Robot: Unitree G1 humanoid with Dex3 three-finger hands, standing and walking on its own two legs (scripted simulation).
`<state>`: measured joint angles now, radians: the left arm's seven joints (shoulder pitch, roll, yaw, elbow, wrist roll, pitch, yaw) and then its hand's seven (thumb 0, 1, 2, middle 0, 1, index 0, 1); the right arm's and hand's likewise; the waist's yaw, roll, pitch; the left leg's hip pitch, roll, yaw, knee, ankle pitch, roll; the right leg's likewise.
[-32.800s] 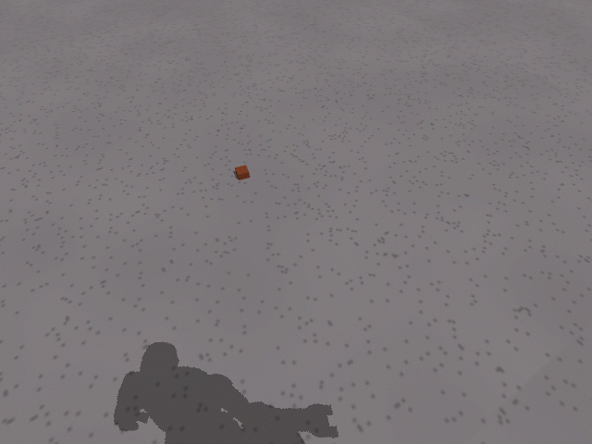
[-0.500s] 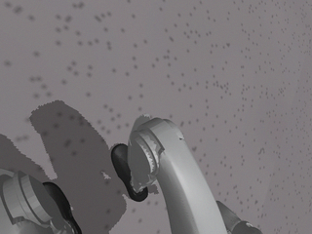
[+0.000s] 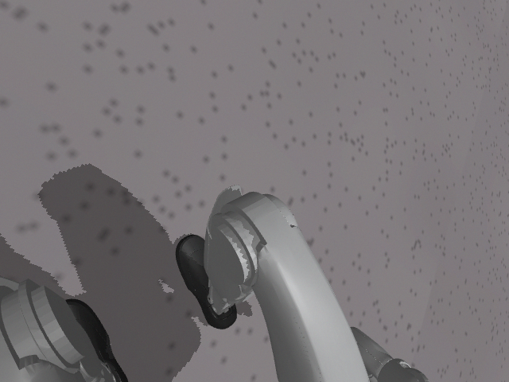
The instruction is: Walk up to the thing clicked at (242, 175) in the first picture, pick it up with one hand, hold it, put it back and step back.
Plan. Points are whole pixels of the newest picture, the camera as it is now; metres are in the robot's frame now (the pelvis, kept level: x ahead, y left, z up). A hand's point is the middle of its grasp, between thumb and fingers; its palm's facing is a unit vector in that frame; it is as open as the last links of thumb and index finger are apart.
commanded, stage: rest palm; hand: left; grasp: from above
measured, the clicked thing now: out of the picture +0.47 +0.42 -0.29
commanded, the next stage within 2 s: close in 0.38 s
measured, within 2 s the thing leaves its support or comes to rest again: neither
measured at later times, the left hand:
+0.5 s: hand out of the picture +0.45 +0.40 -0.26, palm faces -0.34 -0.29 -0.89, open 13.6 cm
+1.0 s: hand out of the picture +0.44 +0.41 -0.26, palm faces -0.34 -0.29 -0.90, open 13.6 cm
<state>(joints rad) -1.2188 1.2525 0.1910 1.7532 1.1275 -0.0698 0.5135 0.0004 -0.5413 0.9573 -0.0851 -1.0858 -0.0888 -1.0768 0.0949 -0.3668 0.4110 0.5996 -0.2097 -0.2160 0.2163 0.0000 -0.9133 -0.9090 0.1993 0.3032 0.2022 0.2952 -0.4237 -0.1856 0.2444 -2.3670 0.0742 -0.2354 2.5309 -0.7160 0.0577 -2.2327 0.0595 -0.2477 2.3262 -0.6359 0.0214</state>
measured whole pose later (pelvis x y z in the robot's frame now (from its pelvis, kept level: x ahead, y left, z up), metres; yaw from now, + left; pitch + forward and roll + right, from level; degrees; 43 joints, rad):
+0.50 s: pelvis +0.00 +0.00 +0.00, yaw +0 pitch +29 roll -17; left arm -1.22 1.27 0.19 1.76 1.11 -0.06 0.52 0.00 -0.49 0.99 -0.09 -1.16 -0.11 -1.13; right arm 0.10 -0.37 0.42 0.59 -0.21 -0.22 0.21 0.00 -0.91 -0.91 0.20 0.30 0.20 0.30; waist -0.43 -0.19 0.26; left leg -2.36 0.08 -0.24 2.52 -0.71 0.06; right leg -2.22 0.06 -0.25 2.31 -0.63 0.03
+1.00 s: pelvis +0.00 +0.00 +0.00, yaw -1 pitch +29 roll -17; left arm -1.23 1.29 0.18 1.76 1.09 -0.06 0.52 0.00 -0.45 0.93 -0.09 -1.15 -0.12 -1.11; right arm 0.07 -0.36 0.44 0.59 -0.22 -0.22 0.22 0.00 -0.91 -0.91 0.20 0.30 0.20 0.30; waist -0.43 -0.20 0.27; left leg -2.36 0.07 -0.25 2.52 -0.72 0.06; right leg -2.22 0.06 -0.26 2.31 -0.63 0.02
